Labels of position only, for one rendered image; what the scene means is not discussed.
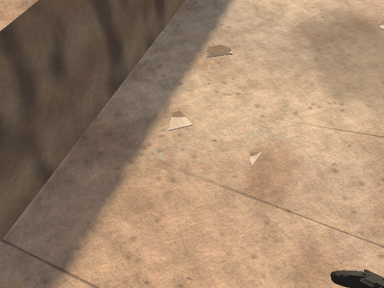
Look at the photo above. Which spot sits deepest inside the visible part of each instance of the right robot hand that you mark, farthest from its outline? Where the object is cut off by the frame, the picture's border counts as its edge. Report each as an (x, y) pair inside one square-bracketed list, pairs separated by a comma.
[(357, 279)]

